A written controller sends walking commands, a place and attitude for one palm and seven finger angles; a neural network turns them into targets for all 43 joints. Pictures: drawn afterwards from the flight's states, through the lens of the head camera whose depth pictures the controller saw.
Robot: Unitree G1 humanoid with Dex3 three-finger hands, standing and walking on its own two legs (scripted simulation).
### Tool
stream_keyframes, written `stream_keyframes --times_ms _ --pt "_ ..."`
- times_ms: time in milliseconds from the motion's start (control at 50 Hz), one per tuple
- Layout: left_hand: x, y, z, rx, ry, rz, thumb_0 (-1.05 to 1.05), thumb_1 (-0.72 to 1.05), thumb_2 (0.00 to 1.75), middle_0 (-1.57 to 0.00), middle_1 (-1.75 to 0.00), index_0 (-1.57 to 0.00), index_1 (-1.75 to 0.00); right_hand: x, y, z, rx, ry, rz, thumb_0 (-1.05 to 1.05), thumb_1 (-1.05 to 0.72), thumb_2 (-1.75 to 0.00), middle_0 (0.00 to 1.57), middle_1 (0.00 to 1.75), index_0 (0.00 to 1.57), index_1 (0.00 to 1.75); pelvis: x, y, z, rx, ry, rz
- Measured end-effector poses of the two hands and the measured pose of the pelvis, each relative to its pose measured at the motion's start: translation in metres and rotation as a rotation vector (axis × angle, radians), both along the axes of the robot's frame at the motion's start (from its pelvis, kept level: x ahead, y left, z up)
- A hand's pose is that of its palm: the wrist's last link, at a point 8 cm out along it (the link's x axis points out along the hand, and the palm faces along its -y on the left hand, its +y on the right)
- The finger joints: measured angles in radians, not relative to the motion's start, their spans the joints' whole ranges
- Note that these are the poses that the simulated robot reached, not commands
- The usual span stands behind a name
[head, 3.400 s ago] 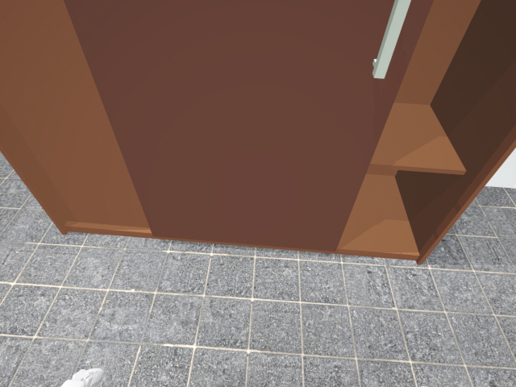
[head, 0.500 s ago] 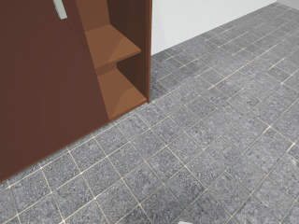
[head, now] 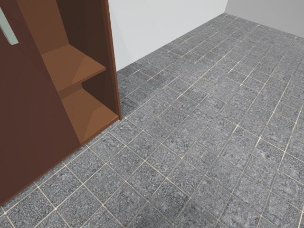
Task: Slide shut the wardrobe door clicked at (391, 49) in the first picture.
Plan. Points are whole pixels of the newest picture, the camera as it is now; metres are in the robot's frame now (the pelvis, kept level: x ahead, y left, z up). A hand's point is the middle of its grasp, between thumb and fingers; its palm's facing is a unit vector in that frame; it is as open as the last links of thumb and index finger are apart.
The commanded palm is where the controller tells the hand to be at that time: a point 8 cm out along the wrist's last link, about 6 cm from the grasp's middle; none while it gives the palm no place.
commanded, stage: walk to a spot facing it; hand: left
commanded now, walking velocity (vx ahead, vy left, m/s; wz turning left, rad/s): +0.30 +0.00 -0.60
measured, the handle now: out of the picture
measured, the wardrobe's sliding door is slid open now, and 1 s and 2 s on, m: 0.38 0.38 0.38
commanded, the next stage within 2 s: turn to face it in 1.08 s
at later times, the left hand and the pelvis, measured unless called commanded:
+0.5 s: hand (111, 183) +0.29 +0.17 -0.19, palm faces -0.32 -0.94 -0.13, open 7.4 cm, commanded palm none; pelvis +0.16 +0.02 -0.01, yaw -19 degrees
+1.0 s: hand (143, 133) +0.50 +0.08 -0.16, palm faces -0.51 -0.82 -0.26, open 7.3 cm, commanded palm none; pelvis +0.32 -0.04 -0.01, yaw -36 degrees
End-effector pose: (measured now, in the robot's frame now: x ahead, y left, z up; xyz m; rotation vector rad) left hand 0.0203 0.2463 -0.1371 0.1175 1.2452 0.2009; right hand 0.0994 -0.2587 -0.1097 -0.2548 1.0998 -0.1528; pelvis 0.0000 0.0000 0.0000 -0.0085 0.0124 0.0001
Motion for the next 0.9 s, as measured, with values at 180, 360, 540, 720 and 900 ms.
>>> stream_keyframes --times_ms 180,360,540,720,900 --pt "0.051 0.048 -0.015 -0.035 0.088 -0.110 0.01 0.91 0.90 -0.20 -0.30 -0.20 -0.30 -0.015 0.045 0.012 -0.030 -0.016 -0.126 0.00 -0.91 -0.90 0.20 0.30 0.20 0.30 0.042 0.038 0.002 -0.039 -0.011 -0.128" --pt "0.169 0.039 -0.013 -0.034 0.051 -0.243 0.00 0.91 0.90 -0.20 -0.30 -0.20 -0.30 -0.081 0.085 -0.004 0.035 0.245 -0.358 0.01 -0.91 -0.90 0.20 0.30 0.20 0.30 0.101 0.041 0.002 -0.039 -0.007 -0.245" --pt "0.318 -0.053 -0.029 -0.076 0.004 -0.470 0.01 0.91 0.90 -0.19 -0.30 -0.20 -0.30 -0.106 0.119 -0.023 0.165 0.493 -0.571 0.01 -0.91 -0.90 0.20 0.30 0.20 0.30 0.173 0.011 -0.018 -0.025 0.010 -0.357" --pt "0.425 -0.123 -0.023 -0.033 -0.120 -0.570 0.00 0.91 0.90 -0.20 -0.30 -0.20 -0.30 -0.004 0.048 -0.046 0.171 0.364 -0.663 0.01 -0.91 -0.90 0.20 0.30 0.20 0.30 0.240 -0.039 -0.025 0.002 -0.034 -0.464" --pt "0.472 -0.126 0.009 0.044 -0.067 -0.651 0.00 0.91 0.90 -0.20 -0.30 -0.20 -0.30 0.166 -0.044 -0.025 0.080 -0.067 -0.606 0.00 -0.91 -0.90 0.20 0.30 0.20 0.30 0.293 -0.045 -0.006 0.030 -0.004 -0.579"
